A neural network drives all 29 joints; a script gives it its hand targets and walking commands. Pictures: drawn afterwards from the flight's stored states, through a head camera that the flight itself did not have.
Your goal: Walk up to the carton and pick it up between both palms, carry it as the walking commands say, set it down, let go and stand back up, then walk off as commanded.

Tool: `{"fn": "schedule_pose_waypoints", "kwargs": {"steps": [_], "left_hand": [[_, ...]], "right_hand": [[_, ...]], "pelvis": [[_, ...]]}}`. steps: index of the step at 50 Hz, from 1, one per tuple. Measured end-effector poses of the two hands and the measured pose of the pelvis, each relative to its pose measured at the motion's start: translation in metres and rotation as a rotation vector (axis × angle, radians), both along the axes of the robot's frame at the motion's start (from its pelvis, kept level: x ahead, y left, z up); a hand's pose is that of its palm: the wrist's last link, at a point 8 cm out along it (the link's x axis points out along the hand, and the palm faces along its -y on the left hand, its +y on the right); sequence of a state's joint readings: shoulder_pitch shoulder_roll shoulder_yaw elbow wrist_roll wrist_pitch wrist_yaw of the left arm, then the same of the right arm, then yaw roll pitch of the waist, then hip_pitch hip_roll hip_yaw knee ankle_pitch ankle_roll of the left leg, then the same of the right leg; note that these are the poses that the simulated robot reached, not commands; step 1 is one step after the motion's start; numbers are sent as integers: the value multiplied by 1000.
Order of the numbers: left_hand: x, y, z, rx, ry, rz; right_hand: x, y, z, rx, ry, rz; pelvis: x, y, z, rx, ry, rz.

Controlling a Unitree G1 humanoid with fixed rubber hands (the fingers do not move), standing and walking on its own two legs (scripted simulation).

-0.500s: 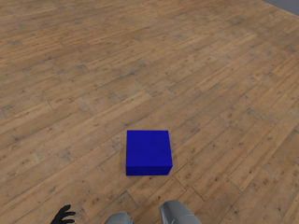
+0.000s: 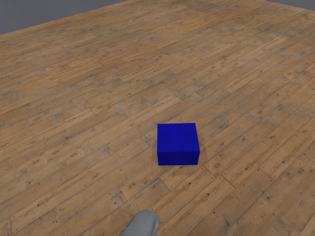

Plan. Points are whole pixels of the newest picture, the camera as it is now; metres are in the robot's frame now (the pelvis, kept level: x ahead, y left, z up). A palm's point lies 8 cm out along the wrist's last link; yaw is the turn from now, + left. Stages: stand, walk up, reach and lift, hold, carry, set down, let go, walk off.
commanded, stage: walk off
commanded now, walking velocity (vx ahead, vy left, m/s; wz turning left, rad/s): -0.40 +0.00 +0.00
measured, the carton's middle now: (177, 144) +0.86 -0.05 -0.68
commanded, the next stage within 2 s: none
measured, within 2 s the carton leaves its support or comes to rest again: neither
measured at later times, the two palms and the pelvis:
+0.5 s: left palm out of the picture -0.20 +0.31 -0.15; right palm out of the picture -0.20 -0.21 -0.10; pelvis -0.25 +0.06 +0.01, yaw -1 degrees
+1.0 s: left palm out of the picture -0.39 +0.29 -0.10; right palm out of the picture -0.48 -0.24 -0.15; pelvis -0.51 +0.03 +0.00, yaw +0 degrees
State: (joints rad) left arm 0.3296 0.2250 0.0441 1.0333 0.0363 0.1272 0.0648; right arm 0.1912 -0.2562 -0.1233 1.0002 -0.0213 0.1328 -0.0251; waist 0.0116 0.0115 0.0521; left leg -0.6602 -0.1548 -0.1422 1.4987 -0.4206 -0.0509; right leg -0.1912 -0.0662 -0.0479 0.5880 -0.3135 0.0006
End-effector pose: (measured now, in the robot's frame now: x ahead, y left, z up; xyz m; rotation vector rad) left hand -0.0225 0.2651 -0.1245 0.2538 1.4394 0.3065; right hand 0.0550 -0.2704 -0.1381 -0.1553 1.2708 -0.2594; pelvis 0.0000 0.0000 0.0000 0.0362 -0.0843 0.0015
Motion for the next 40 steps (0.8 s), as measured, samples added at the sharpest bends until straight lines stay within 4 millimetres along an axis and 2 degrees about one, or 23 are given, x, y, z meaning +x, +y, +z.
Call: {"fn": "schedule_pose_waypoints", "kwargs": {"steps": [4,6,8,10,13,16,18,22,25,29,31,34,37,40], "left_hand": [[35,10,11,9,-209,-56],[44,16,14,12,-280,-90],[43,24,13,3,-322,-109],[31,34,5,-15,-342,-114],[-11,48,-6,-39,-317,-92],[-60,51,-10,-80,-246,-69],[-88,51,-14,-115,-212,-52],[-146,48,-23,-150,-138,-48],[-178,47,-26,-152,-117,-51],[-201,46,-22,-125,-148,-63],[-211,45,-17,-105,-176,-75],[-234,40,-10,-69,-205,-93],[-277,32,-5,-38,-193,-97],[-327,26,9,-11,-172,-104]], "right_hand": [[-57,-2,-2,-28,39,-2],[-80,3,-3,-34,38,-19],[-102,11,-3,-44,38,-30],[-125,22,-3,-62,40,-27],[-171,44,5,-56,71,-35],[-216,59,19,-62,101,-23],[-238,64,27,-75,131,-4],[-249,61,38,-106,77,12],[-253,58,41,-130,6,21],[-274,55,35,-124,-48,26],[-293,54,27,-105,-53,25],[-332,49,8,-62,-40,11],[-379,42,-12,-15,-12,-15],[-426,40,-14,17,45,-6]], "pelvis": [[-43,9,-1,-6,41,-5],[-65,16,-3,-12,60,1],[-88,24,-6,-19,71,9],[-113,35,-11,-32,74,25],[-146,45,-8,-12,47,-3],[-168,50,2,-63,60,10],[-185,51,6,-76,71,5],[-223,55,8,-82,82,-21],[-252,56,7,-81,86,-21],[-294,53,4,-72,79,-31],[-316,51,1,-69,73,-35],[-352,44,-5,-57,64,-40],[-388,36,-11,-72,41,-28],[-416,30,-3,-24,24,-24]]}}
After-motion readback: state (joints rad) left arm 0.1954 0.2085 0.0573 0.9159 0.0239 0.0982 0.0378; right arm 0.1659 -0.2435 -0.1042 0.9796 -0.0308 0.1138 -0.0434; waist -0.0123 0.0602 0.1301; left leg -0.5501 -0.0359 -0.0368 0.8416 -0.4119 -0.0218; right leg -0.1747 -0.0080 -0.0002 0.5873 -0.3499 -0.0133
